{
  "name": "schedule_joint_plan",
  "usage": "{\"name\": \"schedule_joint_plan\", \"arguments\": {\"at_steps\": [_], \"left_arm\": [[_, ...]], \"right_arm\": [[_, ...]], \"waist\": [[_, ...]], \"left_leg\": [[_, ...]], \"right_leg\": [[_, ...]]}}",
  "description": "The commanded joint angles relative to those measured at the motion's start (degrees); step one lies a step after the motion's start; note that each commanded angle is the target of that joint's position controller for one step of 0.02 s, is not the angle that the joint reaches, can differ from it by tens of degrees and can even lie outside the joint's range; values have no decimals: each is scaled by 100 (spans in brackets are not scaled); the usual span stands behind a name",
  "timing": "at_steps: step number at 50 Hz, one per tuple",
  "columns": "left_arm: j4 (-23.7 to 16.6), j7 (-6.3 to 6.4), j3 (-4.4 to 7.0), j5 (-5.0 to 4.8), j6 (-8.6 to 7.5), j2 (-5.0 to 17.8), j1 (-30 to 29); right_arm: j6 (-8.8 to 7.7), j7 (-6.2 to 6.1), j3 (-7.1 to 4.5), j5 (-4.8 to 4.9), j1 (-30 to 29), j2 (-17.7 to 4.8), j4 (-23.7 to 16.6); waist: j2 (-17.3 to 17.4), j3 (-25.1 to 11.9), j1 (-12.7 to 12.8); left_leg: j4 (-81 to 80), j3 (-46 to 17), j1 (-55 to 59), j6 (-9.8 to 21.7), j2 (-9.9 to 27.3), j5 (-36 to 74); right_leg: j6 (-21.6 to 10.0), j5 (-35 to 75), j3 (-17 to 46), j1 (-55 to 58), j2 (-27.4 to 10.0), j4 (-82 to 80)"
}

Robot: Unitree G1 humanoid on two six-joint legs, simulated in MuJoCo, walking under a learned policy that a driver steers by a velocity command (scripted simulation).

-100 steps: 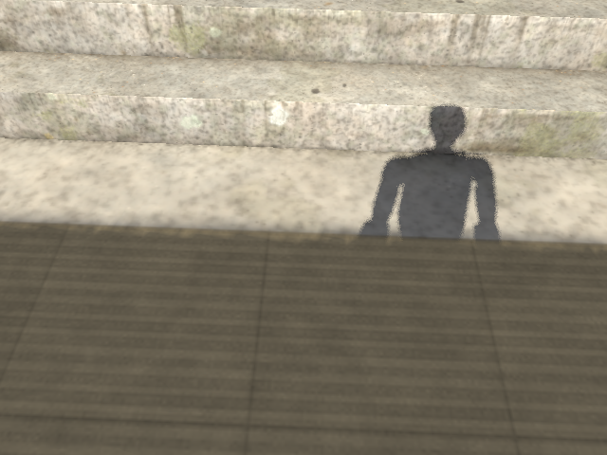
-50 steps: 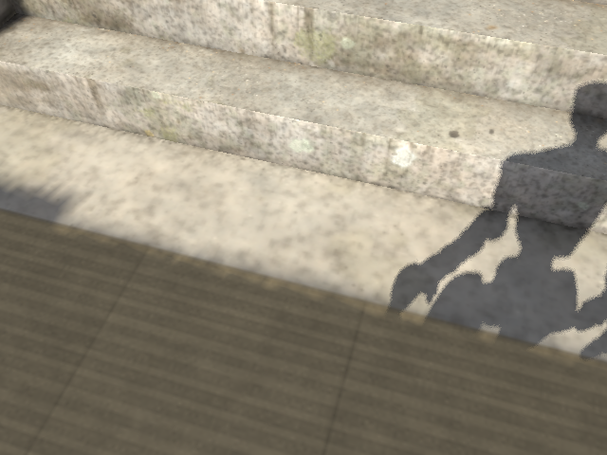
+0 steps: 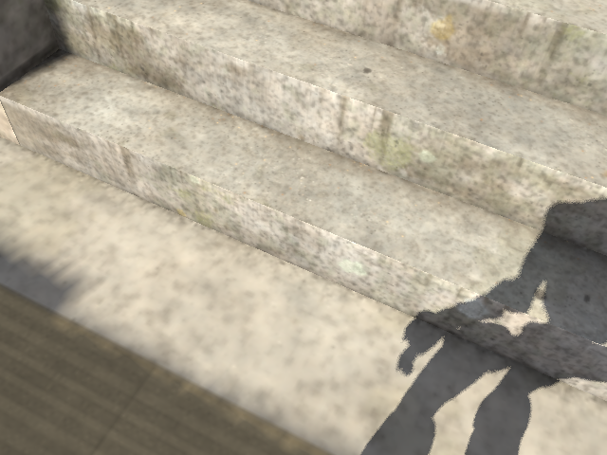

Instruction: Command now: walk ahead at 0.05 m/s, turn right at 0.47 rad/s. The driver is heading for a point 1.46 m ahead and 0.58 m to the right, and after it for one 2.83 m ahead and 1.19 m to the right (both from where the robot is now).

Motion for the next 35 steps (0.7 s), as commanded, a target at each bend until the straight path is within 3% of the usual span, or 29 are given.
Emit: {"name": "schedule_joint_plan", "arguments": {"at_steps": [1, 6, 9, 11, 12, 13, 14, 15, 16, 17, 18, 19, 20, 22, 29, 35], "left_arm": [[-251, -41, 113, -4, 152, 303, 515], [-626, -205, 22, -11, 277, 217, -98], [-811, -246, 17, -46, 252, 320, -250], [-855, -258, 12, -63, 200, 312, -106], [-800, -251, 19, -62, 151, 340, 116], [-761, -208, 62, -23, 83, 536, 254], [-919, -132, 151, 26, 23, 1125, 211], [-951, -75, 333, 53, 32, 1685, 432], [-896, -29, 272, 54, 39, 1359, 343], [-962, -3, 195, -8, 40, 1124, -76], [-1056, -7, 169, -5, 46, 1016, -432], [-1125, 8, 149, -55, 20, 926, -523], [-1143, -8, 117, -81, -2, 817, -478], [-1103, -29, 136, -110, -42, 842, -233], [-1098, -8, 222, -31, -21, 1011, 222], [-1196, -68, 252, 8, 21, 1058, -100]], "right_arm": [[-51, -47, -193, -29, 135, -712, -294], [10, 23, -287, -78, 190, -921, -282], [60, 96, -379, -102, 293, -1144, -260], [103, 119, -436, -58, 239, -1278, -260], [140, 124, -459, -31, 266, -1293, -239], [187, 151, -463, -49, 497, -1176, -168], [252, 198, -357, -110, 768, -653, -312], [348, 97, -336, -97, -38, -782, -663], [385, 96, -348, -37, -181, -858, -664], [363, 131, -369, 40, 5, -875, -564], [314, 156, -395, 36, 211, -941, -428], [299, 183, -430, -55, 388, -1014, -332], [292, 210, -442, -82, 483, -1019, -289], [312, 230, -427, -38, 431, -928, -344], [336, 170, -352, 7, -8, -866, -616], [246, 110, -285, 114, 207, -878, -707]], "waist": [[923, -679, 31], [1131, -629, -169], [1175, -710, -257], [1080, -756, -122], [906, -760, -7], [258, -588, 11], [-1368, -482, -196], [-1357, -44, 239], [-674, 73, 78], [-543, 104, -176], [-498, -10, -338], [-551, -184, -347], [-446, -417, -342], [-277, -555, -269], [-469, -477, 43], [-540, -650, -86]], "left_leg": [[-920, -898, 634, 994, 1490, 2030], [-977, -572, 504, 946, 1579, 599], [-779, -518, 516, 901, 1745, 514], [-444, -365, 417, 697, 1750, 506], [-108, -156, 143, 435, 1658, 292], [602, 202, -325, -1, 1390, -401], [2222, 741, -1629, -520, 643, -2467], [2880, -86, -2093, -566, 28, -2816], [3312, -501, -1966, -545, 210, -2257], [3333, -607, -1853, -493, 215, -1673], [3373, -612, -1763, -464, 171, -1299], [3553, -549, -1719, -466, 118, -1096], [3682, -560, -1622, -485, 82, -1049], [3661, -609, -1689, -536, 59, -1038], [2475, -735, -1592, -548, -78, -1375], [1364, -686, -353, -333, -339, -1529]], "right_leg": [[145, 286, 19, -145, -146, 267], [74, 361, -186, 290, -285, -1122], [-66, 229, -413, 692, -211, -1779], [-214, 536, -543, 1161, -138, -2572], [-318, 939, -534, 1639, -54, -3264], [-420, 1209, 124, 1968, -301, -4158], [-744, 1893, 2340, 2395, -1964, -4705], [-1523, 2866, 3073, 1456, -2516, -4839], [-1510, 2755, 2519, 1361, -2124, -4796], [-1322, 2509, 2039, 1247, -1704, -4780], [-1155, 2555, 1742, 1355, -1353, -4713], [-1150, 2997, 1575, 1531, -1202, -4610], [-1169, 3391, 1511, 1691, -1141, -4519], [-1219, 3636, 1604, 1968, -1154, -4422], [-1441, 3156, 2331, 2174, -1197, -4251], [-1256, 3782, 2750, 1657, -1030, -3952]]}}
Velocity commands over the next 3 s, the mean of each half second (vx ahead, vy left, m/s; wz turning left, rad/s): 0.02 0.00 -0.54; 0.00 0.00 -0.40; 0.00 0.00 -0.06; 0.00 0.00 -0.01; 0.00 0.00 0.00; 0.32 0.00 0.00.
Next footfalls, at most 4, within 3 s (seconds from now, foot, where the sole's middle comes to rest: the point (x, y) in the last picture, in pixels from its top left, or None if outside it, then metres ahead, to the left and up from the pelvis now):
0.26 right None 0.00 -0.12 -0.78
0.78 left None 0.07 0.06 -0.78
1.12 right None -0.07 -0.10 -0.78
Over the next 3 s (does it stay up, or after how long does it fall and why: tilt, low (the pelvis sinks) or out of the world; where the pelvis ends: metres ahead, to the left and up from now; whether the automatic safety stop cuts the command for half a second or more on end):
stays up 0.14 -0.04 0.00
